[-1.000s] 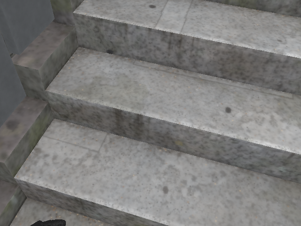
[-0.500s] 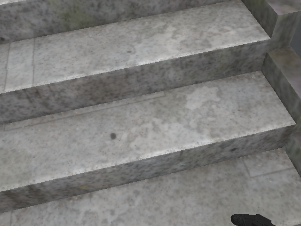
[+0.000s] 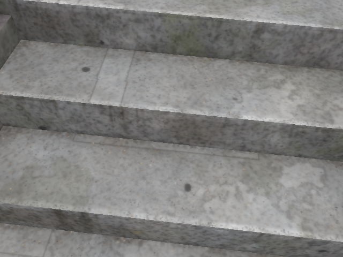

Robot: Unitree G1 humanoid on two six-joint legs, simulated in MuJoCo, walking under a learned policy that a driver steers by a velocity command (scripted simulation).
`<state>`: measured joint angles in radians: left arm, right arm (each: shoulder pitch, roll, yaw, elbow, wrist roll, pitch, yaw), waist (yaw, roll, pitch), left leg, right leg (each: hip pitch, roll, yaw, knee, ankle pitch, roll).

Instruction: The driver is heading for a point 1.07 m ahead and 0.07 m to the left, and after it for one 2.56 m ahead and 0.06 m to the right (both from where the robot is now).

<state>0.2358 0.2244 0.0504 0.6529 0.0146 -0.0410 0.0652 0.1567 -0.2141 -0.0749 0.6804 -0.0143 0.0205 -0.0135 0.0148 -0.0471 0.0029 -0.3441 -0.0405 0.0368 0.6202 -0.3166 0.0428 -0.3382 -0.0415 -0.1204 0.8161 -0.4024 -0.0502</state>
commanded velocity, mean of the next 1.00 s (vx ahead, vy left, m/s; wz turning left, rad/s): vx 0.80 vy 0.00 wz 0.25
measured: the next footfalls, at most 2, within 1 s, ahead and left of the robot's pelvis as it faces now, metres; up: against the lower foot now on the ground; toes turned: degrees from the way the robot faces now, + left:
right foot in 0.40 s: +0.34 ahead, -0.08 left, +0.16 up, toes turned +22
left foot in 0.84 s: +0.60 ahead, +0.34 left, +0.32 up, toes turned +24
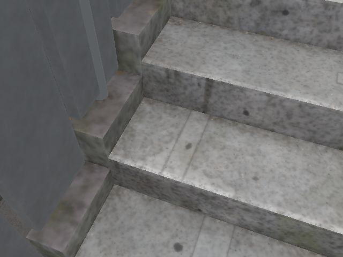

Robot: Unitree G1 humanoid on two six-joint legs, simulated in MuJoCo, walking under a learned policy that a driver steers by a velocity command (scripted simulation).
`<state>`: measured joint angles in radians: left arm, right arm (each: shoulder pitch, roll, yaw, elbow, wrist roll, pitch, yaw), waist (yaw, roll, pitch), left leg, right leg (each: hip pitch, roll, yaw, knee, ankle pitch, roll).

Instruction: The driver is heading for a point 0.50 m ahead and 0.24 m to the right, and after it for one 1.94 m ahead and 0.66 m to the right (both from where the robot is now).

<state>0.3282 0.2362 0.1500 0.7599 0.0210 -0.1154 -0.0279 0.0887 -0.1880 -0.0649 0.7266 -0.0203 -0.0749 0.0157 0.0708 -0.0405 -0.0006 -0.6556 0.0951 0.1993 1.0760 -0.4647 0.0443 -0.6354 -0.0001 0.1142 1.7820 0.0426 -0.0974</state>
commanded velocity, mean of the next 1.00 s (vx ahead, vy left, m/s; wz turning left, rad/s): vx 1.00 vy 0.00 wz -0.77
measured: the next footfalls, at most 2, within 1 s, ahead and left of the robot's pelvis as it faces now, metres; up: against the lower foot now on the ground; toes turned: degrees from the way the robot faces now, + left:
right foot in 0.34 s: +0.37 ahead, -0.07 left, +0.16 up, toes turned -17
left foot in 0.70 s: +0.72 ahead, -0.01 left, +0.33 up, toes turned -39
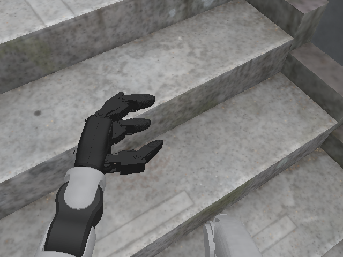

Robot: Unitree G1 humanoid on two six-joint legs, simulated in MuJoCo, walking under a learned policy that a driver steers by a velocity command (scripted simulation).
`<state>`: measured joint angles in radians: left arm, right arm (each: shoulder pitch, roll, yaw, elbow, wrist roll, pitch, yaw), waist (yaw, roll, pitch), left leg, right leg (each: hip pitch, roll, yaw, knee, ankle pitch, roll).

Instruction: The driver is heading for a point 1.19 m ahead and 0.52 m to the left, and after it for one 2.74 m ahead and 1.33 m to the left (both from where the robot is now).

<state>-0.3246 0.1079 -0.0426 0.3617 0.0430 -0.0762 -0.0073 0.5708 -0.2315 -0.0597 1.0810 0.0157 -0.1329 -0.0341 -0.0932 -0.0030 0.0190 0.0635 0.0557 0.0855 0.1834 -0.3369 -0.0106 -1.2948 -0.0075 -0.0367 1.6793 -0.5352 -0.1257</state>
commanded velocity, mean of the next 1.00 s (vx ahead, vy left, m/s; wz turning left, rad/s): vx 1.00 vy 0.00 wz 0.82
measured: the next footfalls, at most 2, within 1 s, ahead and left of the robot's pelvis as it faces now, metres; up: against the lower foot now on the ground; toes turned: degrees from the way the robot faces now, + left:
right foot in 0.04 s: +0.26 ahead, -0.11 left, +0.16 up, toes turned +0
left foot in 0.50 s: +0.49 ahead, +0.12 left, +0.32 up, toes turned +22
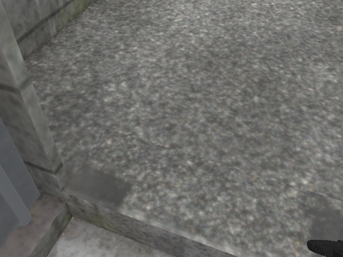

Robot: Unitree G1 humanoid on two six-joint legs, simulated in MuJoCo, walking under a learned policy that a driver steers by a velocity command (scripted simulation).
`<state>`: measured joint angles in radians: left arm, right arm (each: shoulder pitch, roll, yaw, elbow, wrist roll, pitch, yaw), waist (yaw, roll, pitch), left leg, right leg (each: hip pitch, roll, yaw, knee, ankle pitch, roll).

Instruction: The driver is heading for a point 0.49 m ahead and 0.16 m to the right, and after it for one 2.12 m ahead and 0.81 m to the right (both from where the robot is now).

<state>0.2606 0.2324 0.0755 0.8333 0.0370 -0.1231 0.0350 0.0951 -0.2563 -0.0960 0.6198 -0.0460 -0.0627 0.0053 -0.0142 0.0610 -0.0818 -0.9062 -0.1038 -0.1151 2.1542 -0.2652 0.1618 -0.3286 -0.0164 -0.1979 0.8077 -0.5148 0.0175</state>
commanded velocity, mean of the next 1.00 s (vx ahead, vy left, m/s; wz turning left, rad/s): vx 0.58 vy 0.00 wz -0.53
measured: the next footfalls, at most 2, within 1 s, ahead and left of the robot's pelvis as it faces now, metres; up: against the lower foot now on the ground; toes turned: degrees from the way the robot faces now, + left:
left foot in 0.18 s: +0.36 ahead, +0.12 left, +0.16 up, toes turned +4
right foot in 0.60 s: +0.68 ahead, -0.10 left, +0.33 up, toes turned -8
